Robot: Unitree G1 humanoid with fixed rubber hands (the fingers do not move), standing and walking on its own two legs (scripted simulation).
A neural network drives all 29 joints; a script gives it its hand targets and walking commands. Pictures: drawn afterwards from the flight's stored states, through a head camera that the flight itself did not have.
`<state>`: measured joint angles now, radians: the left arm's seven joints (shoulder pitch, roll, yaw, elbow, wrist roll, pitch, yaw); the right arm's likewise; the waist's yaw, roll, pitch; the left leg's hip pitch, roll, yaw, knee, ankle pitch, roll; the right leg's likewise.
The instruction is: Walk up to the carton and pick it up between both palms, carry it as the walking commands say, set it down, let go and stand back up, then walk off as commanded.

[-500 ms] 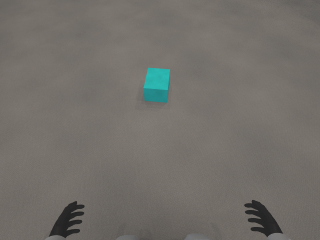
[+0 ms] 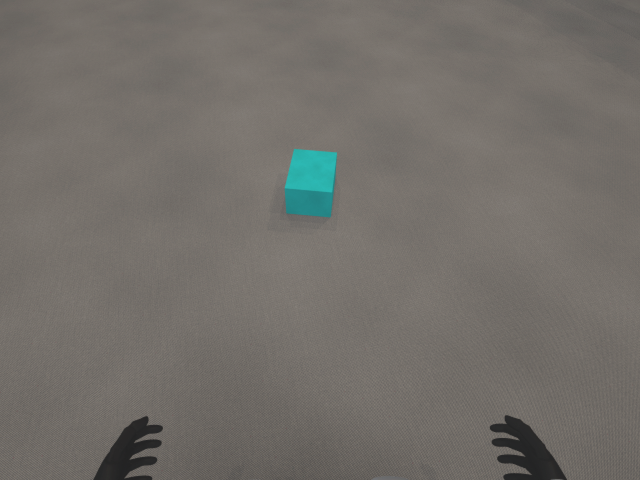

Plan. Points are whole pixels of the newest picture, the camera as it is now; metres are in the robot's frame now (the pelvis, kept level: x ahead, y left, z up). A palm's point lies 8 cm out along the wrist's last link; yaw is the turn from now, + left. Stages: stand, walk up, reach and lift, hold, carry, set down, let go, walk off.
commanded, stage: walk up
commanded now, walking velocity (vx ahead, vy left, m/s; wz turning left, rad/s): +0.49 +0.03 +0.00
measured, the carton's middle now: (312, 182) +1.33 +0.03 -0.68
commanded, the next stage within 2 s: none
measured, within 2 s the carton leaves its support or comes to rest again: neither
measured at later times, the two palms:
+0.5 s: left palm out of the picture +0.10 +0.25 -0.08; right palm (491, 358) +0.30 -0.26 -0.10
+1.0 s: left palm (196, 266) +0.46 +0.23 -0.09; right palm (490, 326) +0.36 -0.28 -0.12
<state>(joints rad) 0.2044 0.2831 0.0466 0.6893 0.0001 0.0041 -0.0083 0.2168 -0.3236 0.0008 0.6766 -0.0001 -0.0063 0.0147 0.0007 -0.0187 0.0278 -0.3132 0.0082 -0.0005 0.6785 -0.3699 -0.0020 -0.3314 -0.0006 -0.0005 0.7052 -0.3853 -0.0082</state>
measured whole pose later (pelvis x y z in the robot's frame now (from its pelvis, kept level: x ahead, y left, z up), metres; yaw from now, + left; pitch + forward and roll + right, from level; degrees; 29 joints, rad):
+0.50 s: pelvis +0.15 -0.03 +0.01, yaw +0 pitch -1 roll +3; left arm 0.46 0.28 0.01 0.84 0.00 -0.03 -0.01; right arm 0.19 -0.29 0.00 0.74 0.00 0.03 0.07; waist 0.11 0.03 0.04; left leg -0.52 0.03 0.00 0.92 -0.23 -0.02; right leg 0.06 -0.03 -0.01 0.39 -0.43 -0.03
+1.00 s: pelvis +0.34 -0.03 +0.01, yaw -1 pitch +3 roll +3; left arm 0.20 0.28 0.03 0.85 0.00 -0.04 -0.04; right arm 0.35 -0.25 0.00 0.83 0.00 -0.04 0.02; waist -0.06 -0.02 -0.01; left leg -0.22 0.03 0.03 0.52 -0.33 -0.05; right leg -0.46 -0.04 -0.01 0.57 -0.18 -0.01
